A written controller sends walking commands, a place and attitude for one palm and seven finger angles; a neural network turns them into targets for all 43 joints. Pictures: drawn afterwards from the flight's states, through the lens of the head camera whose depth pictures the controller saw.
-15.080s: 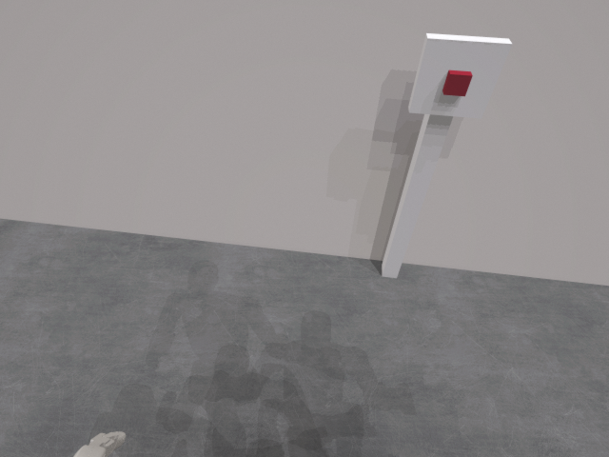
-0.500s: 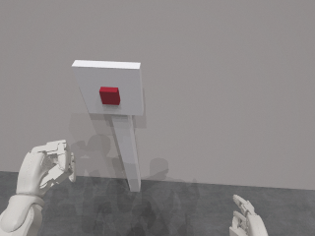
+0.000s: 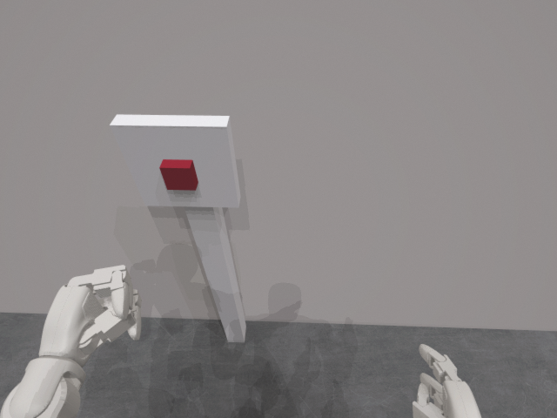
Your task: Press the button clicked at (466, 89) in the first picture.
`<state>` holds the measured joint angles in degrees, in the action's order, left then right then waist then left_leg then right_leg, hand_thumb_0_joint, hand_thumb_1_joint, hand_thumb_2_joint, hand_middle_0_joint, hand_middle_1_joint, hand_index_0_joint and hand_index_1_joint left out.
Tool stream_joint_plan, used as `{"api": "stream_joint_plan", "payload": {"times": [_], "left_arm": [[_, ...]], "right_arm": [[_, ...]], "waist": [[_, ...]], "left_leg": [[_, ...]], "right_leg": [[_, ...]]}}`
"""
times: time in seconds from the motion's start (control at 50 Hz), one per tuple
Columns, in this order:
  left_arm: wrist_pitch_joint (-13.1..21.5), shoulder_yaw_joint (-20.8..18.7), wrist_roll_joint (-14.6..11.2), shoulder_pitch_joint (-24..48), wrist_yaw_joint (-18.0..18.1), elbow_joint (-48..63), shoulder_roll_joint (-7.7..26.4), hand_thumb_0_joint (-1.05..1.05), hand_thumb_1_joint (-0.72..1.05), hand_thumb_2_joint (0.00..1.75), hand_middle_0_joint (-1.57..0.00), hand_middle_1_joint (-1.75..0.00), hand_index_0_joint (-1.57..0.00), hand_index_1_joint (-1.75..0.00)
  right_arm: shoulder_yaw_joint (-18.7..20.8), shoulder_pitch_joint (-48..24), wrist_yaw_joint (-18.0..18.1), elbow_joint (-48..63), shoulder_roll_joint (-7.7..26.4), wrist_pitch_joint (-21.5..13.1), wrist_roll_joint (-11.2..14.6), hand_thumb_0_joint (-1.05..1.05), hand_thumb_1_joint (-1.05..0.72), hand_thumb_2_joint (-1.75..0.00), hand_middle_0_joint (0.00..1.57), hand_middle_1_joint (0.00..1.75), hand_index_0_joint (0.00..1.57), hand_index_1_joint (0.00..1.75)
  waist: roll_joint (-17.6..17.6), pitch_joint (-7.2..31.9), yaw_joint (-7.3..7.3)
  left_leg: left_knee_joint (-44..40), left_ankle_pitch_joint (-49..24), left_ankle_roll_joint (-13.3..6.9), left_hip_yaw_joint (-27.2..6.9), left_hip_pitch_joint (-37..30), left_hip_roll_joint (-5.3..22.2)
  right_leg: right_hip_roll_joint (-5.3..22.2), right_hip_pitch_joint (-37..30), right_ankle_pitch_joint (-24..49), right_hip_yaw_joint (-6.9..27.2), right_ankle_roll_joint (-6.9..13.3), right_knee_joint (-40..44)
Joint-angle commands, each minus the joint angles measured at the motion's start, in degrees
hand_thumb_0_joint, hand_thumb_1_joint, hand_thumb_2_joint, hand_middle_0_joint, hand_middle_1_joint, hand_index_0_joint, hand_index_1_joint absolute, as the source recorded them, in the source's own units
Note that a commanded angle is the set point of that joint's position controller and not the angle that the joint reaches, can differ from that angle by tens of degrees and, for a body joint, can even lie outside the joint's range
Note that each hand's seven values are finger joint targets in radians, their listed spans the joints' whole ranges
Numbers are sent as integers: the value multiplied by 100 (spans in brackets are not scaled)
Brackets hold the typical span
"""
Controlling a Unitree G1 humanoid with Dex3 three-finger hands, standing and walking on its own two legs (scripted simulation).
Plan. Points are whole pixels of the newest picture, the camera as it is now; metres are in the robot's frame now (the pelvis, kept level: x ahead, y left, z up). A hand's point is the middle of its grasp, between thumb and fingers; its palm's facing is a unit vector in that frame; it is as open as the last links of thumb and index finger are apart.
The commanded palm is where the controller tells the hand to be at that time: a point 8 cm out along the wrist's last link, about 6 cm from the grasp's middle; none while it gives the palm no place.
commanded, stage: aim a knuckle at the button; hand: left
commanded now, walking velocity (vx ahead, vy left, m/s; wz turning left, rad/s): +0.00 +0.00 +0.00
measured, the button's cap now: (180, 173) +0.47 +0.20 +0.10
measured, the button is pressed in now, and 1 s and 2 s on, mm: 0 0 0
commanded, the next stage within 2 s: press the button with the knuckle in 1.98 s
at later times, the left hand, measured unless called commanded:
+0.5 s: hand (155, 265) +0.30 +0.19 +0.08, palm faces +0.02 -1.00 -0.02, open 3.1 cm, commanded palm +0.27 +0.25 +0.09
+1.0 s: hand (188, 229) +0.38 +0.17 +0.07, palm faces +0.02 -1.00 -0.02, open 3.1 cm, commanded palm +0.35 +0.22 +0.07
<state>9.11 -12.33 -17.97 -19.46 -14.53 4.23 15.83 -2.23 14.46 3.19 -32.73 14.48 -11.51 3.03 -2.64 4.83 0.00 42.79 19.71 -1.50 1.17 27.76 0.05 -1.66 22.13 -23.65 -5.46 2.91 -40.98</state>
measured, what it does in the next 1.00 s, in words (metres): stands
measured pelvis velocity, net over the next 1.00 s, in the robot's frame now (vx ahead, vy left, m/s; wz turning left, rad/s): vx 0.00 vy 0.00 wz -0.03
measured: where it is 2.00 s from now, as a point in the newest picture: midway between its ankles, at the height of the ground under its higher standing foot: outside the picture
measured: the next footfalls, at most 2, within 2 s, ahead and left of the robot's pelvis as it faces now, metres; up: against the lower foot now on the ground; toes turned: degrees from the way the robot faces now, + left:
none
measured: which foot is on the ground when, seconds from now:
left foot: down 0.00-1.00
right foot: down 0.00-1.00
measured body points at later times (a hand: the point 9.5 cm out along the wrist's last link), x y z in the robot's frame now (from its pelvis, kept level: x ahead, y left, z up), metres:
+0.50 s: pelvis +0.01 -0.01 +0.00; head +0.03 -0.02 +0.45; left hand +0.29 +0.25 +0.09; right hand +0.16 -0.27 -0.09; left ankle +0.02 +0.10 -0.71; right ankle -0.03 -0.08 -0.71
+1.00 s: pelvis +0.00 +0.00 +0.00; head +0.05 -0.01 +0.44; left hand +0.37 +0.22 +0.07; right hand +0.12 -0.25 -0.11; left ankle +0.02 +0.10 -0.71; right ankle -0.03 -0.08 -0.71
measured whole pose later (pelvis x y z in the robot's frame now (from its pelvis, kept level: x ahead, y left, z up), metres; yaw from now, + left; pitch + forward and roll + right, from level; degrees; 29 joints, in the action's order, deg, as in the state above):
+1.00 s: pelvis +0.00 +0.00 +0.00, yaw -2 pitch +9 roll +0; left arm 14.5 -11.7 -12.4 14.9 -7.8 -27.9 15.0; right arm -1.5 15.7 1.8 -35.5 14.2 -3.8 2.4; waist -1.1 4.1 -2.8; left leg 44.1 20.4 -1.6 3.0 32.7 0.4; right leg -1.7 28.4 -24.4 -3.6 2.9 -43.7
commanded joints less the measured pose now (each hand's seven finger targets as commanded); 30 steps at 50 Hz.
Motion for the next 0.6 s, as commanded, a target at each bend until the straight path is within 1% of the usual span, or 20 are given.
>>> {"api": "stream_joint_plan", "payload": {"times": [0.0,0.02,0.06,0.1,0.18,0.2,0.22,0.24,0.26,0.28,0.32,0.34,0.36,0.38,0.4,0.44,0.46,0.5,0.52,0.58], "left_arm": [[625,-606,-115,1486,110,1147,963,0,90,90,-130,-150,-130,-150],[657,-575,-107,1596,107,1010,913,0,90,90,-130,-150,-130,-150],[668,-632,-75,1724,59,654,1001,0,90,90,-130,-150,-130,-150],[611,-600,-65,1951,-40,321,1059,0,90,90,-130,-150,-130,-150],[471,-765,-98,2204,-240,-61,1241,0,90,90,-130,-150,-130,-150],[464,-904,-132,2228,-251,-158,1348,0,90,90,-130,-150,-130,-150],[478,-823,-125,2300,-279,-163,1266,0,90,90,-130,-150,-130,-150],[504,-892,-139,2377,-256,-127,1310,0,90,90,-130,-150,-130,-150],[530,-800,-133,2515,-248,-126,1239,0,90,90,-130,-150,-130,-150],[583,-840,-148,2591,-212,-90,1248,0,90,90,-130,-150,-130,-150],[633,-886,-148,2310,-166,-225,1205,0,90,90,-130,-150,-130,-150],[654,-800,-126,2289,-143,-224,1113,0,90,90,-130,-150,-130,-150],[641,-761,-113,2316,-112,-326,1067,0,90,90,-130,-150,-130,-150],[634,-812,-72,2346,-82,-425,1131,0,90,90,-130,-150,-130,-150],[612,-680,-41,2348,-71,-481,1025,0,90,90,-130,-150,-130,-150],[570,-701,4,2471,-19,-560,1045,0,90,90,-130,-150,-130,-150],[575,-643,43,2616,2,-565,1037,0,90,90,-130,-150,-130,-150],[637,-568,73,2870,67,-426,1011,0,90,90,-130,-150,-130,-150],[691,-583,93,3010,111,-335,1025,0,90,90,-130,-150,-130,-150],[880,-375,175,3605,254,-261,899,0,90,90,-130,-150,-130,-150]], "right_arm": [[278,-490,116,795,739,-341,-1,0,-90,-90,20,30,20,30],[283,-496,117,762,733,-343,3,0,-90,-90,20,30,20,30],[281,-460,127,707,748,-322,8,0,-90,-90,20,30,20,30],[278,-457,144,678,779,-285,23,0,-90,-90,20,30,20,30],[279,-490,165,697,785,-205,43,0,-90,-90,20,30,20,30],[288,-475,166,681,790,-181,50,0,-90,-90,20,30,20,30],[274,-495,157,685,774,-165,45,0,-90,-90,20,30,20,30],[284,-482,154,709,763,-161,45,0,-90,-90,20,30,20,30],[281,-494,149,702,758,-163,45,0,-90,-90,20,30,20,30],[300,-465,145,694,756,-165,41,0,-90,-90,20,30,20,30],[322,-420,117,716,767,-140,27,0,-90,-90,20,30,20,30],[337,-417,102,723,762,-130,31,0,-90,-90,20,30,20,30],[335,-397,89,725,772,-113,32,0,-90,-90,20,30,20,30],[361,-363,81,686,789,-81,35,0,-90,-90,20,30,20,30],[358,-359,63,707,797,-59,35,0,-90,-90,20,30,20,30],[385,-344,56,714,811,-5,33,0,-90,-90,20,30,20,30],[392,-327,61,714,820,27,39,0,-90,-90,20,30,20,30],[402,-327,56,716,815,52,24,0,-90,-90,20,30,20,30],[407,-323,55,705,798,64,11,0,-90,-90,20,30,20,30],[401,-301,59,629,767,77,-5,0,-90,-90,20,30,20,30]], "waist": [[178,354,-132],[122,394,-135],[65,473,-131],[248,516,-153],[125,941,-46],[339,962,-53],[88,1036,-7],[127,1120,10],[-38,1103,-11],[75,1157,-29],[346,1179,37],[224,1162,39],[285,1045,7],[184,1018,-1],[350,909,-30],[317,945,-34],[317,916,-79],[237,1027,-104],[77,1193,-75],[-69,1279,-191]], "left_leg": [[-506,-727,-72,-323,-670,6],[-483,-722,-75,-308,-691,-7],[-442,-702,-68,-285,-641,-26],[-368,-717,-85,-272,-501,-35],[-310,-1010,-69,-213,-508,-55],[-255,-1080,-71,-218,-430,-34],[-292,-1173,-62,-205,-479,-44],[-315,-1261,-66,-201,-558,-47],[-324,-1320,-65,-178,-629,-53],[-319,-1386,-68,-182,-699,-45],[-345,-1524,-70,-182,-641,-36],[-352,-1559,-68,-151,-699,-52],[-351,-1525,-68,-152,-664,-59],[-364,-1526,-61,-132,-689,-51],[-347,-1513,-82,-138,-628,-42],[-368,-1474,-72,-118,-644,-53],[-382,-1473,-76,-118,-677,-42],[-356,-1501,-90,-122,-753,-26],[-359,-1568,-83,-111,-840,-33],[-351,-1594,-72,-164,-1051,1]], "right_leg": [[92,368,972,423,-272,809],[117,358,985,481,-276,819],[158,300,980,562,-285,837],[191,211,1012,706,-330,875],[329,-216,1739,892,-423,829],[354,-304,1966,967,-509,814],[359,-365,2140,922,-474,762],[336,-402,2283,864,-458,727],[321,-360,2378,825,-442,702],[308,-356,2522,795,-459,678],[299,-460,2887,739,-487,590],[283,-388,2945,699,-467,566],[280,-312,2950,696,-477,574],[256,-231,2852,654,-451,565],[242,-173,2780,655,-473,567],[247,-133,2712,636,-440,564],[225,-52,2612,598,-412,561],[189,-6,2470,587,-382,538],[196,-59,2511,582,-347,503],[132,180,2238,480,-275,439]]}}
